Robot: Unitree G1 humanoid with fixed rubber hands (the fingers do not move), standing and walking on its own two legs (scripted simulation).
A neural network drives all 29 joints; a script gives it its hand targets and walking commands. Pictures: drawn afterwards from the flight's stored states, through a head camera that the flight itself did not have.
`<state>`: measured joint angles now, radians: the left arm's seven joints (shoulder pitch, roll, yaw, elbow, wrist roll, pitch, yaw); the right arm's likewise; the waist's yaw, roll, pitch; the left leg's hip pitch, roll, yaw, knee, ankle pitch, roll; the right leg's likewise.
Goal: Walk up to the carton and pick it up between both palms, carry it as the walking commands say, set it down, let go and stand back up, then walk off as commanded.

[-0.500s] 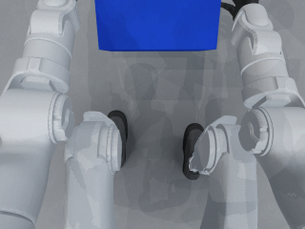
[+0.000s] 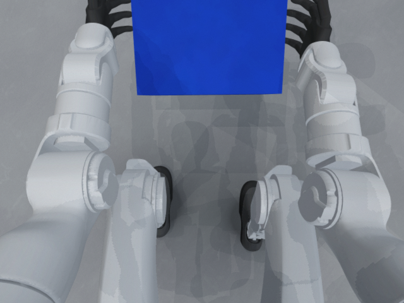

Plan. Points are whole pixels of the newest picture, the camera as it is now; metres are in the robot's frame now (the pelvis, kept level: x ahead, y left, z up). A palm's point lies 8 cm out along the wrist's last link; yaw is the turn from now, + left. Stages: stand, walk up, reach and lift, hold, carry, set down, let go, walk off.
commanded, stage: reach and lift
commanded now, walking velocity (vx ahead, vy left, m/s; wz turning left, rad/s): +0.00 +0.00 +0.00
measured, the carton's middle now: (208, 43) +0.55 +0.04 -0.19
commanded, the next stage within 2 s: none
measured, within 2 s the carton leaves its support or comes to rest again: neither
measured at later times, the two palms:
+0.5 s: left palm (86, 23) +0.51 +0.20 -0.03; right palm (337, 39) +0.51 -0.13 -0.03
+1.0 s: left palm (55, 1) +0.49 +0.20 +0.04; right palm (382, 24) +0.50 -0.13 +0.05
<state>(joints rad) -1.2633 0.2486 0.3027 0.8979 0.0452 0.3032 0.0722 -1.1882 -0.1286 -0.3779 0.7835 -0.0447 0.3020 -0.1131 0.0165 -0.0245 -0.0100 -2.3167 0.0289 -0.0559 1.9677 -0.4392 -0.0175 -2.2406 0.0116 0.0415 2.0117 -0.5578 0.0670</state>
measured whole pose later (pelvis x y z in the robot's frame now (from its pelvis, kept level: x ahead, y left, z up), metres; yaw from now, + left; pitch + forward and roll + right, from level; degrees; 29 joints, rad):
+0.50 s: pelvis +0.00 +0.00 +0.05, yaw +0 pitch +48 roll -3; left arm -1.12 0.14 0.36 0.77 0.14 0.38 0.15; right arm -1.06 -0.04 -0.43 0.68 -0.13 0.37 -0.13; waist 0.00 -0.02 -0.18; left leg -2.23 0.02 -0.05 1.80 -0.42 -0.02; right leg -2.15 0.01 0.04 1.84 -0.53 0.06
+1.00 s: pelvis +0.02 +0.00 +0.10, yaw +0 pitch +46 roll -3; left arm -1.00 0.07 0.41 0.72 0.19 0.40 0.13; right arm -0.95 0.01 -0.45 0.64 -0.18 0.40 -0.10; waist 0.00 -0.01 -0.25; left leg -2.02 0.02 -0.05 1.64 -0.41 -0.02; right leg -1.95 0.01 0.03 1.66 -0.52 0.06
